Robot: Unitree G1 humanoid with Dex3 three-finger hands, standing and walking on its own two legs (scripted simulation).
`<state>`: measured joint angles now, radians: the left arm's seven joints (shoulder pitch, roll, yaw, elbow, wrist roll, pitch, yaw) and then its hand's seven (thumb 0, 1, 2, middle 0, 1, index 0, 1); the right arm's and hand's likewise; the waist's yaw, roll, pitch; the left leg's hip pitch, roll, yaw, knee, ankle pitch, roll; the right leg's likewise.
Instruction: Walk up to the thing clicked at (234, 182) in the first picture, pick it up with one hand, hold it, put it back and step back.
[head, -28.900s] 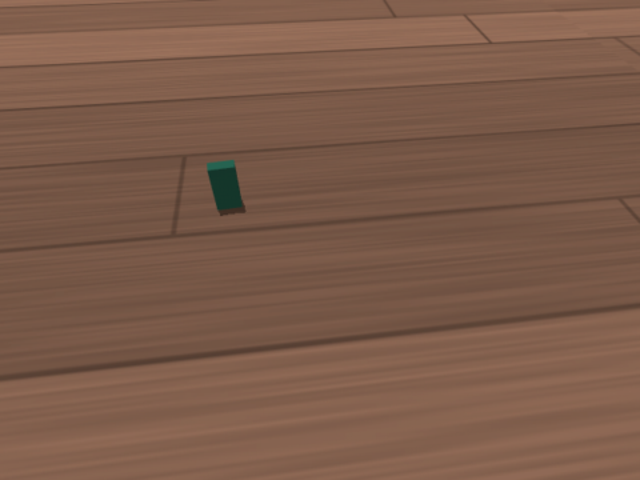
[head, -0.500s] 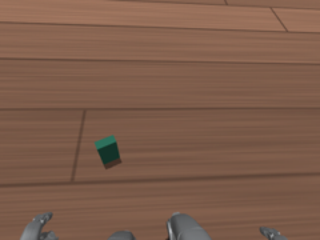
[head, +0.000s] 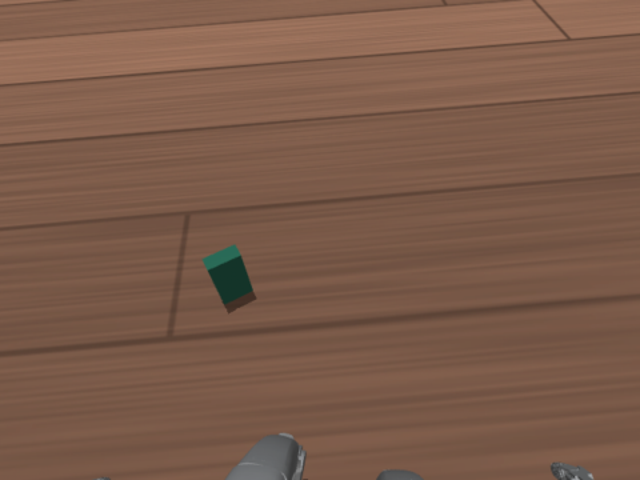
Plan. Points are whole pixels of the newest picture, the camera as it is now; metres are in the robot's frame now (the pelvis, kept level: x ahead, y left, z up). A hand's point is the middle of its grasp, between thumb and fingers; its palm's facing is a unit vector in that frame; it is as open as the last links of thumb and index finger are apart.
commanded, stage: step back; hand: left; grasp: from the side
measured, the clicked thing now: (229, 275) +0.76 +0.34 -0.65
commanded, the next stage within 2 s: stand in 1.68 s
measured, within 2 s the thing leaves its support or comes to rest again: neither
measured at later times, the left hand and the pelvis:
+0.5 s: hand out of the picture -0.10 +0.27 -0.16, palm faces +0.02 -0.92 -0.39, open 7.4 cm; pelvis -0.18 -0.01 -0.01, yaw +1 degrees
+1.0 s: hand out of the picture -0.19 +0.27 -0.14, palm faces +0.06 -0.92 -0.38, open 7.4 cm; pelvis -0.24 -0.01 +0.00, yaw +4 degrees
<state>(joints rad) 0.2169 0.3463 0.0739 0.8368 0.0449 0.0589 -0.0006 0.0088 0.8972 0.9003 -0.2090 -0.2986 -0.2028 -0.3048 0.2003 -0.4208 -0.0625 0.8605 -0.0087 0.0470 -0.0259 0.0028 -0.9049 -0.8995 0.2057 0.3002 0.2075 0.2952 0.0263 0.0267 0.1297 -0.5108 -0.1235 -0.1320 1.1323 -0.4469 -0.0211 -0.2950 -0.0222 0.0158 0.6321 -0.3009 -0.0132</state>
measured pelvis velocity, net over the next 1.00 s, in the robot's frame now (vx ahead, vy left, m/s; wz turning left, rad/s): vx -0.24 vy -0.01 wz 0.07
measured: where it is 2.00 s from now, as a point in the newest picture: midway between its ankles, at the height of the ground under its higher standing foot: outside the picture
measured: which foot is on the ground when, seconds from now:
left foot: up 0.00-0.16, down 0.18-0.58, up 0.60-0.82, down 0.84-1.00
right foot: down 0.00-0.20, up 0.22-0.52, down 0.54-1.00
